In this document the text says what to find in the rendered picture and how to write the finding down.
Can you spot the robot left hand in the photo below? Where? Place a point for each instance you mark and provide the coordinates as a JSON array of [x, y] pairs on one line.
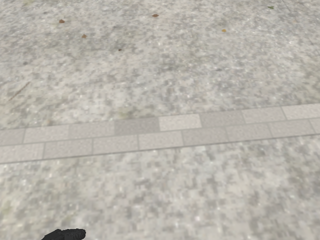
[[68, 234]]

